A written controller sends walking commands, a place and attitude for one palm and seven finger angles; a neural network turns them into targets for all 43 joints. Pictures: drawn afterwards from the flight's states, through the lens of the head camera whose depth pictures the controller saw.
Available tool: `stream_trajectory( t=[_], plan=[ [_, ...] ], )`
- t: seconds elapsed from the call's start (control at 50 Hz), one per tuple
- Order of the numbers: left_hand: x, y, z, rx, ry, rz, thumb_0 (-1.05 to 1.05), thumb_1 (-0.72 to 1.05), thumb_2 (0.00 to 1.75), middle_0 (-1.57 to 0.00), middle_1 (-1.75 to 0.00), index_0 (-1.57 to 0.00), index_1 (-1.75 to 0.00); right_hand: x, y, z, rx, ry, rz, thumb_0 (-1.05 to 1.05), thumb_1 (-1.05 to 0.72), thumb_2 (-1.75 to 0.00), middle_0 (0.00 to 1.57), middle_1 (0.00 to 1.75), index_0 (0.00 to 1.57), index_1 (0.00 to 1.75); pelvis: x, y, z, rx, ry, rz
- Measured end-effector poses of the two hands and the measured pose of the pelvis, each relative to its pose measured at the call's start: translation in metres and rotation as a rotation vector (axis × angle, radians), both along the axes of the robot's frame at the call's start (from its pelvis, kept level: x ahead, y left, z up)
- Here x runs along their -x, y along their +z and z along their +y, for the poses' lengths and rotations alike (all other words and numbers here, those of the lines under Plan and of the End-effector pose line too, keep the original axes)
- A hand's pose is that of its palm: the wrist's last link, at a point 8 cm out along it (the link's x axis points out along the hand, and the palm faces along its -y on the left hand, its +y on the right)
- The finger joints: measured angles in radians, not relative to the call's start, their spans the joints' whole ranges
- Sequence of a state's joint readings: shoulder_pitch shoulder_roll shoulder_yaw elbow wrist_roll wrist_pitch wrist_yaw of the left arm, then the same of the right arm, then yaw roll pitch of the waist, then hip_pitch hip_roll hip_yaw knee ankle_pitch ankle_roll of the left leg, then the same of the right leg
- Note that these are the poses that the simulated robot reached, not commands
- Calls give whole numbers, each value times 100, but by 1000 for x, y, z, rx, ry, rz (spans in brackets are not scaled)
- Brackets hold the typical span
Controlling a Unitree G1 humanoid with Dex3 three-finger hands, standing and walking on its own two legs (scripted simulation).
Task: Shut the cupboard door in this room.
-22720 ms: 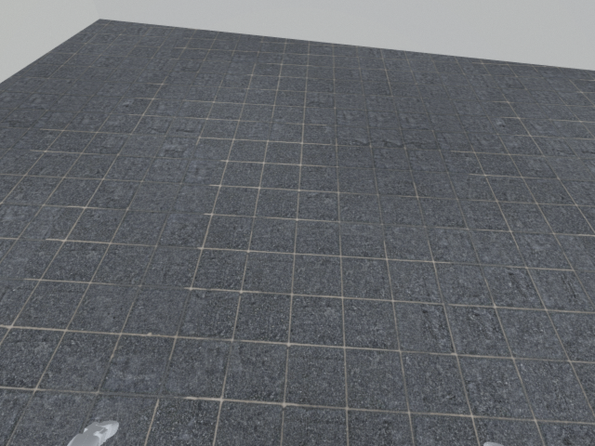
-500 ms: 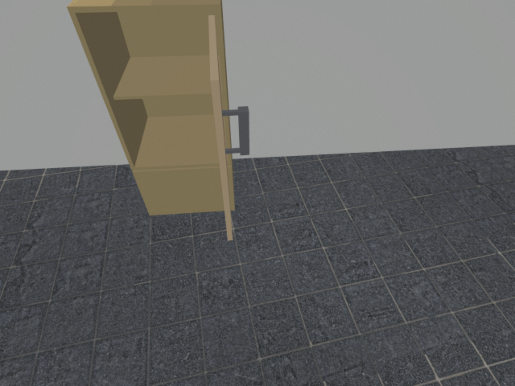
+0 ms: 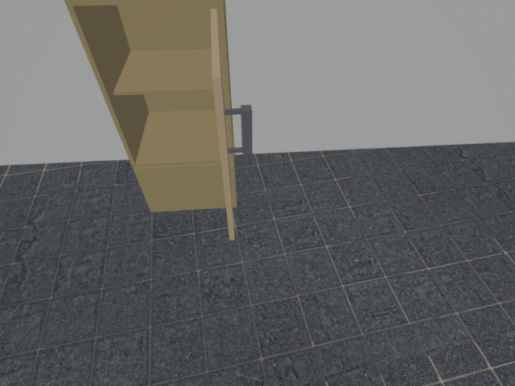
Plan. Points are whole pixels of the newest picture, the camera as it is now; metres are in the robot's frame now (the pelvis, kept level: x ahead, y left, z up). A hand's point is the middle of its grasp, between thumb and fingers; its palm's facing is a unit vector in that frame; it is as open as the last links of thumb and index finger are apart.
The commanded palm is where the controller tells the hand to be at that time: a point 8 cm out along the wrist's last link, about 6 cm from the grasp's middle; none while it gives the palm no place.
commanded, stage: walk around to get in front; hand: left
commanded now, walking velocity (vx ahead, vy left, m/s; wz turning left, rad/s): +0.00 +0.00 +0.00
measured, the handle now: (238, 131) +0.68 +0.10 -0.01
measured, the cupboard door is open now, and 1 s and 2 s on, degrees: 92 92 92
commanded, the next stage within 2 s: none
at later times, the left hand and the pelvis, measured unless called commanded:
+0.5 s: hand out of the picture +0.08 +0.16 -0.18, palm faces -0.12 -0.94 -0.31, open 7.4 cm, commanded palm none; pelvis -0.01 -0.04 -0.03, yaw -11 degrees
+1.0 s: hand out of the picture +0.12 +0.15 -0.16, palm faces -0.36 -0.89 -0.28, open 7.4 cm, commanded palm none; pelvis +0.01 -0.03 +0.00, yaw -27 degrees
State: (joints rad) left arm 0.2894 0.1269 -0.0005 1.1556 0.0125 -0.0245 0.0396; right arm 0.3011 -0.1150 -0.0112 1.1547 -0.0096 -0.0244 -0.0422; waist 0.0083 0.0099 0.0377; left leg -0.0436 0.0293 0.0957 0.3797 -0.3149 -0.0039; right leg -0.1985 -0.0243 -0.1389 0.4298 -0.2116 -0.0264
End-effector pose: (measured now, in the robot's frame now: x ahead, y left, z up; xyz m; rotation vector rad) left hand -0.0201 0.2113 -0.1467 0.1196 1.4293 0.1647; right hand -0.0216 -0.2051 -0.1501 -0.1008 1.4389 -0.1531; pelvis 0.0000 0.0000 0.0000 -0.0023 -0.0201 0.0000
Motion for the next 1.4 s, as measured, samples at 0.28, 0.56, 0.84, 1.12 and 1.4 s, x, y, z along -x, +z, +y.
stream_trajectory(
  t=[0.28, 0.56, 0.84, 1.12, 1.4],
  plan=[
    [-23, -9, 14, -23, -73, 18, 0, 91, 90, -20, -29, -20, -30, 3, -11, -14, 35, -92, -27, 1, -91, -90, 20, 30, 20, 30, 12, -13, -2, -21, -95, 8],
    [-105, 11, -14, -136, -219, -144, 0, 91, 90, -19, -29, -20, -30, -18, -26, -91, 37, -182, -100, 1, -91, -90, 20, 30, 20, 30, 10, -20, -50, -43, -223, 3],
    [-130, 29, -34, -96, -360, -128, 0, 91, 90, -20, -30, -20, -30, -72, 19, -137, 141, -252, -332, 1, -91, -90, 20, 30, 20, 30, 0, 0, -52, -62, -386, 25],
    [-188, -1, 13, -72, -519, -86, 0, 90, 90, -20, -30, -20, -30, -40, 27, -78, 210, -394, -308, 1, -90, -90, 20, 30, 20, 30, -20, -11, -1, -16, -545, 59],
    [-288, 10, -38, 8, -794, -185, 1, 91, 90, -19, -29, -19, -30, 79, 34, 3, 208, -680, -145, 1, -90, -90, 21, 30, 21, 30, -31, 0, 14, 17, -769, 29]
  ],
)
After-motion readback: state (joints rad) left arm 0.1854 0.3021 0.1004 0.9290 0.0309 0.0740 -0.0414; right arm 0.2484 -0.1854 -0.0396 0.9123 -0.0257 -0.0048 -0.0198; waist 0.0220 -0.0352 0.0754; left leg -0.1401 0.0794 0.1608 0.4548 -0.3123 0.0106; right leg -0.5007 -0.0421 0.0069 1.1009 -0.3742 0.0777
